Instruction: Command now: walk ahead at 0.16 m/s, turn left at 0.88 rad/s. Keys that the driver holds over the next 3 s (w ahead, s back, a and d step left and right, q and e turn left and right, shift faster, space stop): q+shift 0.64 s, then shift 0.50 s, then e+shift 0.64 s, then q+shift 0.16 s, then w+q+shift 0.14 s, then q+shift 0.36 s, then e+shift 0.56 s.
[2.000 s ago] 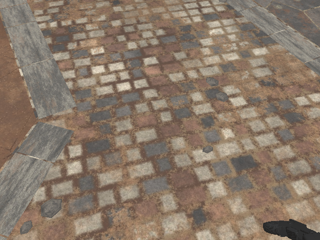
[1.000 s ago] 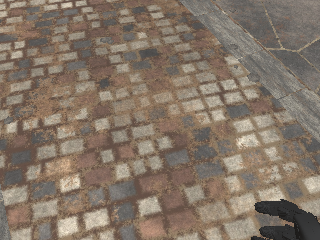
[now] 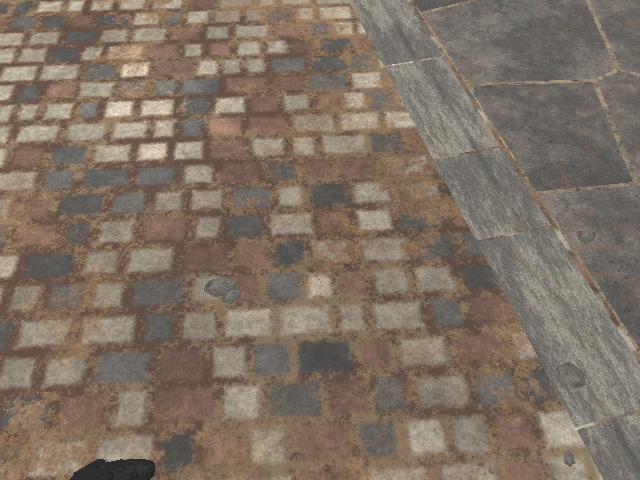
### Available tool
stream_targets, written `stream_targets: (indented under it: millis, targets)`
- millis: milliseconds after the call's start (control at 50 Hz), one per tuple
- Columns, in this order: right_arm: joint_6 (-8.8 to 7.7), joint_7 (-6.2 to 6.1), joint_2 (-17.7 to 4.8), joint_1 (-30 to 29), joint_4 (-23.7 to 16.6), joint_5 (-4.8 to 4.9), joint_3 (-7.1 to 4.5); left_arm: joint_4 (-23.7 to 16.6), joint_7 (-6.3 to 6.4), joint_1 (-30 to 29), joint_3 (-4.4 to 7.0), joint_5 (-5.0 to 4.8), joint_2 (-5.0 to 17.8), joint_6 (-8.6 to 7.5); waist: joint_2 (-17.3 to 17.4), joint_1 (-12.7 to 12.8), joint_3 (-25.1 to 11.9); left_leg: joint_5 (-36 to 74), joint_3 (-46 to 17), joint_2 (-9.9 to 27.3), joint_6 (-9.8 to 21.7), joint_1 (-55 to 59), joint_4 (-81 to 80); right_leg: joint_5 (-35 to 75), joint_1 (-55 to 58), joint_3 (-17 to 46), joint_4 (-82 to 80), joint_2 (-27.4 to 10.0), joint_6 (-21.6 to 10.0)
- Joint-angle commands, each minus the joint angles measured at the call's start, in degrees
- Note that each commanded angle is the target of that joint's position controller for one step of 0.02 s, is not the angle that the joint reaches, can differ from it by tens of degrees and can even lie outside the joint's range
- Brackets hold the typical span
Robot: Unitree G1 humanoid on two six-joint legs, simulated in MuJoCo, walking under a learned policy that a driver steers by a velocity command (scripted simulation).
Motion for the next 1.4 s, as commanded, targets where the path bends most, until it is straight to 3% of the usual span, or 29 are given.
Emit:
stream_targets:
  millis: [20,100,180,320,340,360,380,400,420,460,500,580,680,780,800,820,840,880,920,960,1100,1140,1160,1180,1200,1220,1280,1360,1400]
  targets:
    - [-0.52,-1.21,-7.79,-3.53,-8.54,1.5,-1.88,-4.45,0.73,4.55,3.1,1.0,10.29,1.38,-4.78,5.4,-10.76,8.08,-32.65,17.88,10.43,13.44,-16.17,2.4,-10.35,4.8,-7.79,-3.07,0.56]
    - [1.82,-3.95,-9.58,-0.1,-9.3,1.38,-3.16,-6.38,1.05,0.21,2.31,0.93,5.03,1.91,-0.97,3.74,-14.01,24.07,-25.7,11.9,6.01,12.4,-11.12,8.56,-6.61,2.97,-25.77,-0.39,3.07]
    - [4.3,-5.28,-9.26,-1.04,-11.56,1.94,-3.54,-6.77,1.24,-3.02,2.86,-0.22,5.5,2.47,4.71,2.17,-15.39,9.33,-28.07,10.37,1.51,14.06,-10.23,15.31,-5.8,4.59,-34.34,0.7,3.42]
    - [4.96,-4.37,-7.84,-3.73,-14.73,1.85,-3.27,-5.78,-0.28,-1.47,4.63,-0.38,8.05,0.39,10.22,2.44,-12.61,0.96,-35.28,8.35,-1.43,13.31,-4.75,20.39,7.0,5.3,-57.55,-0.15,0.61]
    - [5.01,-4.1,-6.24,-2.88,-14.92,2.16,-2.68,-4.97,-0.34,0.4,5.04,-0.19,8.69,0.42,6.33,2.58,-13.65,-12.26,-32.6,5.28,-3.33,9.59,0.9,26.8,14.27,6.45,-63.4,-4.69,-1.42]
    - [5.12,-3.89,-2.57,2.87,-14.27,1.56,-1.53,-6.19,-0.02,-0.39,5.54,0.81,11.76,1.17,-5.03,-0.74,-16.78,-30.79,-23.79,-0.67,-5.87,1.31,14.14,33.78,23.81,16.71,-61.53,-17.64,-7.1]
    - [4.52,-3.3,-6.35,2.77,-16.3,1.54,-2.39,-6.96,-0.14,0.18,5.66,3.14,12.96,1.9,-14.75,-1.52,-14.99,-34.8,-16.29,-2.95,-8.54,-7.61,26.05,37.71,21.32,28.12,-64.02,-26.08,-15.38]
    - [3.88,-2.75,-11.51,1.98,-15.84,1.27,-3.56,-7.5,0.2,-0.21,5.82,2.78,11.18,1.77,-14.89,-1.04,-13.2,-29.98,-13.3,2.85,-11.43,-10.78,34.43,33.91,18.79,30.09,-65.15,-28.3,-18.49]
    - [4.18,-2.64,-13.45,2.26,-14.11,1.74,-4.12,-8.43,0.77,-2.54,5.04,1.96,8.24,2.06,-10.85,-0.64,-11.01,-24.8,-11.86,5.58,-12.52,-11.44,37.46,27.24,17.28,22.32,-64.32,-24.06,-16.57]
    - [5.36,-3.01,-11.03,3.32,-12.37,1.41,-3.57,-9.19,1.86,-3.35,4.37,0.83,7.51,3.28,-5.47,-0.02,-8.22,-18.38,-8.64,6.94,-13.49,-12.0,43.58,22.96,14.08,12.45,-63.84,-17.88,-12.78]
    - [5.36,-2.83,-8.23,1.09,-13.68,1.88,-2.45,-8.54,2.39,-1.3,4.32,1.29,8.5,3.77,-5.55,1.41,-6.77,-15.35,-4.2,9.27,-13.97,-12.87,41.8,27.17,13.64,6.25,-65.16,-16.25,-13.0]
    - [4.9,-2.83,-6.4,-3.5,-15.69,1.99,-1.59,-6.99,2.31,3.51,5.11,1.77,10.39,4.41,-8.55,4.82,-9.52,-14.75,-1.86,14.02,-15.61,-14.24,33.27,30.08,21.33,2.26,-65.73,-19.3,-15.48]
    - [4.93,-2.05,-4.84,-3.77,-15.21,1.31,-1.02,-6.22,0.87,2.44,6.17,0.96,12.68,4.5,-9.18,4.35,-11.09,-15.36,1.22,14.54,-13.69,-2.4,19.8,30.56,17.43,-4.22,-65.23,-20.85,-14.96]
    - [5.29,-1.31,-5.08,2.43,-12.07,1.08,-1.78,-4.11,-0.3,3.35,5.84,-2.24,11.77,4.04,-8.88,0.52,-12.27,-6.69,3.66,10.07,-7.81,14.29,-5.77,33.11,14.79,-7.14,-55.84,-20.9,-10.28]
    - [5.11,-1.71,-7.59,4.8,-11.13,1.12,-2.58,-2.64,-0.73,6.95,5.02,-1.74,8.89,3.88,-2.61,0.66,-12.83,3.21,-1.45,12.31,-5.57,23.7,-10.63,25.61,7.42,-11.16,-48.51,-17.76,-5.66]
    - [4.77,-2.68,-14.84,5.54,-12.19,0.68,-3.85,-5.31,-1.68,7.83,3.29,2.09,4.82,3.58,18.02,3.17,-14.09,27.61,-22.75,29.71,1.67,34.33,-8.32,-6.94,-10.64,-15.82,-29.71,-10.0,0.6]
    - [3.82,-2.59,-14.34,4.09,-13.37,-1.55,-3.47,-6.24,-1.01,3.33,4.38,1.5,7.84,3.4,15.85,-0.84,-16.93,27.49,-26.21,34.81,11.25,27.27,-9.71,-10.86,-15.53,-7.68,-18.59,-7.4,1.95]
    - [2.31,-2.31,-9.97,-0.62,-12.01,-1.39,-2.01,-5.43,0.05,1.29,5.06,-0.68,9.62,4.22,9.15,0.56,-12.18,15.09,-16.65,26.83,6.02,21.0,-11.46,-1.87,-14.54,-4.32,-15.71,-8.41,0.42]
    - [2.06,-2.75,-6.91,-5.34,-12.01,0.02,-0.67,-3.36,0.83,4.65,5.23,0.46,9.5,5.24,8.72,2.89,-11.07,14.41,-12.24,23.4,3.08,17.3,-11.61,5.61,-11.21,-4.5,-15.14,-8.12,1.36]
    - [1.75,-3.1,-4.89,-6.47,-11.54,-0.58,0.32,-2.64,0.76,6.99,5.03,0.24,8.79,5.42,8.41,4.2,-11.81,15.19,-10.24,22.02,3.11,15.14,-12.1,9.64,-6.85,-4.57,-15.95,-7.38,1.93]
    - [1.87,-2.62,-4.99,-4.81,-8.09,-0.6,0.5,-3.52,-0.05,4.93,3.22,0.03,6.61,5.45,8.88,1.55,-9.43,6.66,-13.59,22.64,4.49,14.12,-11.01,6.21,3.72,-4.89,-40.33,-7.18,0.73]
    - [1.87,-2.4,-3.6,-6.03,-7.12,0.04,1.19,-2.61,-0.34,7.04,2.92,0.11,5.78,5.07,7.51,3.45,-8.54,4.29,-14.0,21.33,3.08,12.22,-9.62,12.85,9.4,-5.61,-51.07,-6.51,-0.45]
    - [1.59,-2.38,-1.31,-5.08,-5.87,0.03,1.98,-1.61,-0.71,9.3,2.35,0.85,4.9,4.73,5.49,4.81,-9.42,0.74,-12.06,19.96,0.39,11.24,-9.2,22.31,14.89,-4.71,-58.85,-7.27,-1.26]
    - [1.06,-2.53,-0.64,-3.03,-5.32,-0.86,2.08,-1.79,-0.73,9.31,2.59,1.55,7.73,4.52,1.63,2.98,-10.15,-4.85,-9.19,16.46,-3.28,10.26,-6.32,33.78,17.98,-0.23,-58.11,-10.59,-2.35]
    - [0.7,-2.57,-2.84,0.24,-5.06,-1.7,1.14,-3.16,-0.57,6.64,3.74,0.84,13.21,4.55,-6.42,-1.19,-9.27,-10.49,-4.69,11.42,-6.08,10.18,-3.77,38.54,15.12,2.82,-55.18,-13.56,-5.28]
    - [0.85,-3.3,-3.88,-2.06,-5.33,-2.12,0.7,-3.68,-0.92,4.13,4.2,-0.36,12.96,4.49,-10.98,-0.29,-8.02,-10.59,-1.18,9.23,-8.6,13.38,-2.45,30.12,7.97,6.51,-57.48,-14.22,-8.78]
    - [2.12,-4.8,-4.29,-5.52,-6.36,-0.81,-0.61,-4.75,-0.54,4.93,4.66,-0.72,12.74,4.25,-11.46,1.67,-6.05,-10.03,0.53,8.07,-8.32,12.37,3.7,27.11,4.56,13.32,-59.28,-14.9,-11.15]
    - [1.8,-4.08,-1.93,-1.37,-6.5,-0.32,-1.21,-7.25,0.53,3.65,5.11,-1.16,11.76,4.5,-10.72,0.48,-9.37,-12.03,-1.58,7.95,-6.79,11.41,1.52,27.28,6.16,17.67,-56.33,-14.12,-11.73]
    - [1.84,-3.96,-5.31,1.66,-5.4,-0.73,-2.7,-9.62,0.56,1.88,4.68,-1.78,9.16,5.31,2.54,0.05,-9.61,-6.75,-8.85,17.0,-3.09,22.11,-7.69,17.74,-7.26,8.19,-44.95,-7.01,-5.23]
Next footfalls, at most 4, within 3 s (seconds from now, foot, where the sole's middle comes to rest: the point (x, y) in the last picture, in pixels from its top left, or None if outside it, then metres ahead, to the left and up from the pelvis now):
0.36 right None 0.27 -0.15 -0.75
0.80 left None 0.06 0.05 -0.75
1.18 right None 0.24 -0.12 -0.75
1.76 right None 0.22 -0.18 -0.75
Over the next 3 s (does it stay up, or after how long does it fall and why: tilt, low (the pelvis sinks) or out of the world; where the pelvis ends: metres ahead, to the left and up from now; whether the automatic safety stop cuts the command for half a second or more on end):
stays up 0.33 0.04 0.01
